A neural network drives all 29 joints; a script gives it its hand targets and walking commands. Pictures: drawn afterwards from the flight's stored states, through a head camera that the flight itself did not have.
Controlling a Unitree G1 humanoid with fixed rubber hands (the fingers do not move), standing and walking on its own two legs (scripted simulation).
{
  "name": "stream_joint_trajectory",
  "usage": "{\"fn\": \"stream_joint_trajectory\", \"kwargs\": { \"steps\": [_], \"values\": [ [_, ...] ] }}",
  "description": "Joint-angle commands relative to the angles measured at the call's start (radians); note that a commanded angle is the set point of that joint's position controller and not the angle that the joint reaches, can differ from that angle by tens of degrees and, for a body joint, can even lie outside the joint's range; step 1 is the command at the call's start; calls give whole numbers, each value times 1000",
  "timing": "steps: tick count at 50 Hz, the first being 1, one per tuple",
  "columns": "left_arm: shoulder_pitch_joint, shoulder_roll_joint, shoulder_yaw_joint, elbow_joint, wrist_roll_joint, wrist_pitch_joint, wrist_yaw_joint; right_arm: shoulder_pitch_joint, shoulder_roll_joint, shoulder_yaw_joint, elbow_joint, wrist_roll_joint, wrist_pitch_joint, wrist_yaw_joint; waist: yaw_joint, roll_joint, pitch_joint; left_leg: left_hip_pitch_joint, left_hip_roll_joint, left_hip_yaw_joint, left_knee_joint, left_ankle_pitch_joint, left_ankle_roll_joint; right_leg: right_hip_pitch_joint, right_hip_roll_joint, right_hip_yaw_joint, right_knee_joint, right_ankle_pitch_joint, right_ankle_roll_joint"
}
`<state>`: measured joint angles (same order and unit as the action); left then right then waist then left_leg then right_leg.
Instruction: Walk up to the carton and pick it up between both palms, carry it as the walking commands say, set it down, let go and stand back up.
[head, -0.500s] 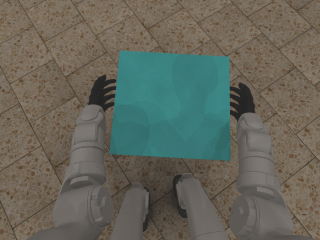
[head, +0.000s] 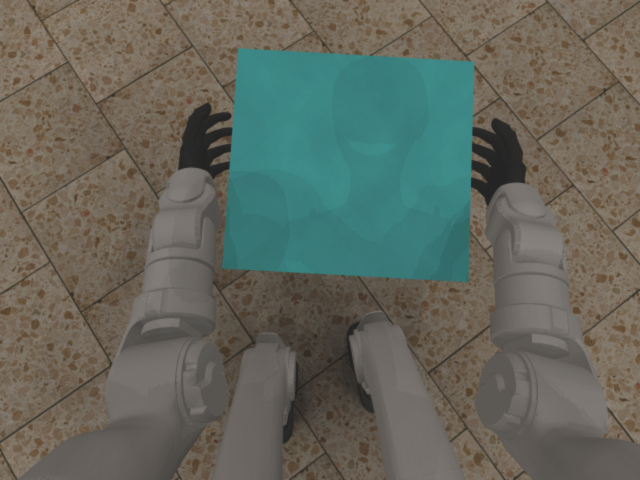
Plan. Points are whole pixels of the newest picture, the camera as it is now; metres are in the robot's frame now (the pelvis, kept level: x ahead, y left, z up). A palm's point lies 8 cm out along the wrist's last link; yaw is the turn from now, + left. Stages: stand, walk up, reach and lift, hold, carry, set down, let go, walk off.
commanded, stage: set down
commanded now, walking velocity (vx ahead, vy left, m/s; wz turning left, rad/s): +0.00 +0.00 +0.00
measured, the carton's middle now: (345, 180) +0.46 -0.07 -0.16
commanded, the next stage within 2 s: none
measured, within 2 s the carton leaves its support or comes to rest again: neither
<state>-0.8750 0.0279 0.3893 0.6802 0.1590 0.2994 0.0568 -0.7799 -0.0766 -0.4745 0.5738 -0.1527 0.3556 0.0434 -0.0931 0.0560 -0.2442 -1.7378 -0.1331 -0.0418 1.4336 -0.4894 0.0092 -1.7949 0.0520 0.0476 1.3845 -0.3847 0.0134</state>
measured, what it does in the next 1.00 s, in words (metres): lowers itself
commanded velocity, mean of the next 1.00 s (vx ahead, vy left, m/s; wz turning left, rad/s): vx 0.00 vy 0.00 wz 0.00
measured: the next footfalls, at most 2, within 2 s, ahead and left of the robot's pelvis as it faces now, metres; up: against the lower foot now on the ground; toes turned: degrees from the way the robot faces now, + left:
none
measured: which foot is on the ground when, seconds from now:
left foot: down 0.00-1.00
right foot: down 0.00-1.00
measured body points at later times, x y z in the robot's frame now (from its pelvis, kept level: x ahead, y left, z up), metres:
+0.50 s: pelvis -0.03 +0.00 -0.08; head +0.27 -0.03 +0.26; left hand +0.51 +0.10 -0.18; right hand +0.45 -0.26 -0.18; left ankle +0.06 +0.10 -0.55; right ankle +0.10 -0.12 -0.55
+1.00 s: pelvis -0.03 -0.01 -0.14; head +0.30 -0.04 +0.16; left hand +0.53 +0.10 -0.27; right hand +0.47 -0.27 -0.27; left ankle +0.06 +0.10 -0.55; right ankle +0.10 -0.12 -0.55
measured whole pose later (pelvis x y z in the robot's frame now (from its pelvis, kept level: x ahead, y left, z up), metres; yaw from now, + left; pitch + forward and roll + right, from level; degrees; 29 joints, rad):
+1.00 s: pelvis -0.03 -0.01 -0.14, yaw +2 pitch +49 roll +3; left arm -1.25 0.18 0.34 0.83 0.06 0.29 0.11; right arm -1.16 -0.22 -0.42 0.71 -0.07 0.35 -0.04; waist -0.09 0.05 -0.02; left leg -2.20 -0.16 -0.01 1.91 -0.56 -0.03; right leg -2.27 0.07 0.03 1.86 -0.43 0.01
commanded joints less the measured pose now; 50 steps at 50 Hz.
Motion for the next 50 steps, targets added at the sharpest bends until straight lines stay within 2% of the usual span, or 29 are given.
{"fn": "stream_joint_trajectory", "kwargs": {
  "steps": [1,19,36,50],
  "values": [
    [-561,-940,-517,14,-144,-8,-280,-637,806,541,-35,168,-26,294,-52,14,-918,337,-22,17,-121,243,-25,634,41,-63,-26,336,0],
    [-753,-880,-470,56,-163,0,-252,-831,745,492,2,179,-17,268,-56,0,-955,164,-35,60,46,150,-16,487,33,-78,126,260,4],
    [-882,-810,-470,66,-202,-6,-253,-967,716,517,-4,218,-25,217,-52,-25,-984,-30,-38,85,207,117,-4,475,31,-70,266,267,10],
    [-969,-753,-476,76,-234,-25,-224,-1050,656,516,22,247,-51,198,-58,-15,-966,-83,-29,88,327,129,0,394,21,-78,385,283,7]
  ]
}}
